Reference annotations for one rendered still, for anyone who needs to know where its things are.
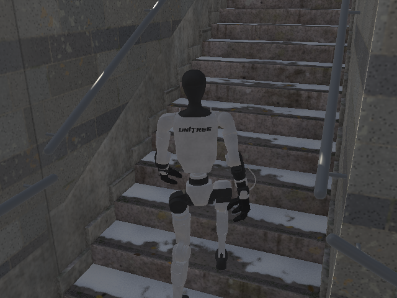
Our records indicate stairs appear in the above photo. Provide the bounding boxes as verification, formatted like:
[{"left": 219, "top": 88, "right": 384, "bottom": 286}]
[{"left": 63, "top": 0, "right": 352, "bottom": 298}]

